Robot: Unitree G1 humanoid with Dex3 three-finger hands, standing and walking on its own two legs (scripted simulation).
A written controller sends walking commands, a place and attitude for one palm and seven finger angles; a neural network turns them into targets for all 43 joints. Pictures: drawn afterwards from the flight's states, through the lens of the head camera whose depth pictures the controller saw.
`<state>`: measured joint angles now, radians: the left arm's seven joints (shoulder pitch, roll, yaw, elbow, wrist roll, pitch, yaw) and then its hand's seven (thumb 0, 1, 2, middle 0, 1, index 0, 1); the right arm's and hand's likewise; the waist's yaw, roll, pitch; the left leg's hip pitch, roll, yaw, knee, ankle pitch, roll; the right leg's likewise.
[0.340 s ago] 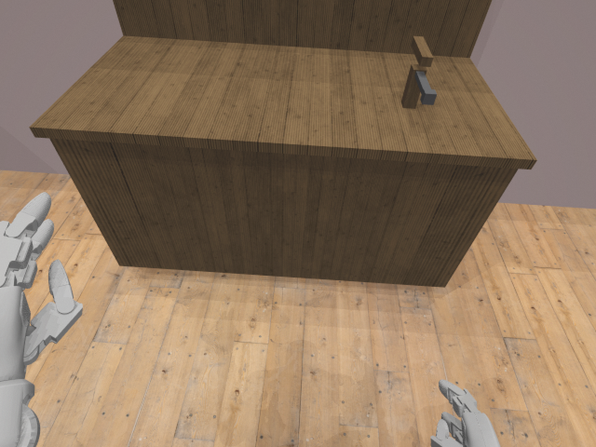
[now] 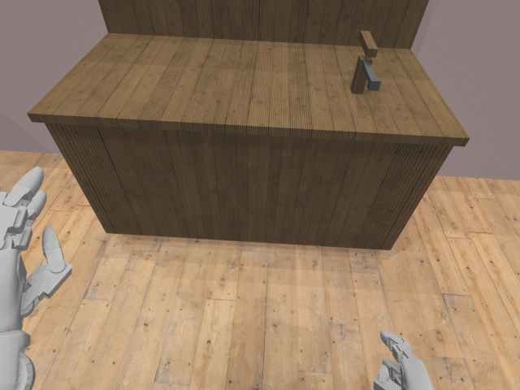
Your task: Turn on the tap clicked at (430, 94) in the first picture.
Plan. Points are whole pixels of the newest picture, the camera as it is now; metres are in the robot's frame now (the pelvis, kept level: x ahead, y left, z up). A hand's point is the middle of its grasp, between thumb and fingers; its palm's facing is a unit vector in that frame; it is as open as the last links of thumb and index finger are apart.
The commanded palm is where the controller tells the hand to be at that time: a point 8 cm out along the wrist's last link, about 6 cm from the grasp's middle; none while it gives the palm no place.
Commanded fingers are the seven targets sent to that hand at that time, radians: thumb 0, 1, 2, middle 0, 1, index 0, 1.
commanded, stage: look at it before walking up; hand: left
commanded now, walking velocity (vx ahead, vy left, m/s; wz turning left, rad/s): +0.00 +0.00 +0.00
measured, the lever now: (373, 83) +0.88 -0.26 +0.06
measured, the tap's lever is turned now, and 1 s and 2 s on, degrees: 0 0 0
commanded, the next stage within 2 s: walk to a spot facing it in 0.06 s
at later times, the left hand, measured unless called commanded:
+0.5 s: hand (104, 258) +0.23 +0.21 +0.15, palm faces +0.35 -0.86 -0.36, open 7.4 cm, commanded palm +0.18 +0.25 +0.18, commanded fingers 0.00 0.90 0.90 -0.20 -0.30 -0.20 -0.30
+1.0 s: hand (211, 245) +0.25 +0.09 +0.16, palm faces +0.06 -0.91 -0.42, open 7.4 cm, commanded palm +0.21 +0.16 +0.18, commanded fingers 0.00 0.90 0.90 -0.20 -0.30 -0.20 -0.30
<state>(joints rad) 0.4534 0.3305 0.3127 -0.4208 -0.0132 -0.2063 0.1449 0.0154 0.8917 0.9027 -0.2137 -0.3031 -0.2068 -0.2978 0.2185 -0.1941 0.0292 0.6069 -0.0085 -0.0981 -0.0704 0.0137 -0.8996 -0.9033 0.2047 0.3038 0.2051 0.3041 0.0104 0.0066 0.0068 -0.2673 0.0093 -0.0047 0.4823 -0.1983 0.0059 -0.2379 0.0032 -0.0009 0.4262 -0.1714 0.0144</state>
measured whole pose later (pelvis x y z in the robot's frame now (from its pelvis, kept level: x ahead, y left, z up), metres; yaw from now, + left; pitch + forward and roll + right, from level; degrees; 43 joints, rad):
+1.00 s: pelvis -0.04 -0.04 -0.02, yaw -22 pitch -1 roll +2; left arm 0.42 0.32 0.33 -0.49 -0.04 -0.20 0.15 0.02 0.89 0.90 -0.21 -0.30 -0.21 -0.30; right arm 0.17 -0.20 0.02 0.57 0.00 -0.04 0.00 0.01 -0.90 -0.90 0.20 0.30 0.20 0.30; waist 0.01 0.03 0.10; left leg -0.46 0.08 0.04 1.09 -0.46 -0.08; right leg -0.40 0.06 0.00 0.70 -0.28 -0.08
